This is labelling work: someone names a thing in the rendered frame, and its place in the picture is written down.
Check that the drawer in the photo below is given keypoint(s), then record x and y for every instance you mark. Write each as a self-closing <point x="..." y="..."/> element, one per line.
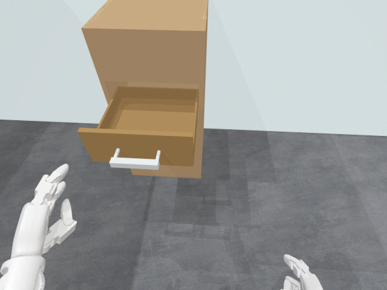
<point x="142" y="120"/>

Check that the left robot forearm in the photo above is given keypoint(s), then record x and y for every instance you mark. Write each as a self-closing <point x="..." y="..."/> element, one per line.
<point x="23" y="273"/>

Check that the left robot hand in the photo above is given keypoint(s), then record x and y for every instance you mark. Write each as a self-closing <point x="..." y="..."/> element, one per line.
<point x="31" y="233"/>

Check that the right robot hand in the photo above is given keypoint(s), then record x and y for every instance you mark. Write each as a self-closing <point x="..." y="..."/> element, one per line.
<point x="308" y="281"/>

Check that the cabinet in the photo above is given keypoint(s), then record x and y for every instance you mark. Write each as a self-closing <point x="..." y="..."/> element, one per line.
<point x="152" y="43"/>

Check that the handle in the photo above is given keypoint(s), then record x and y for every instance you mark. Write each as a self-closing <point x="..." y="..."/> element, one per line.
<point x="135" y="163"/>

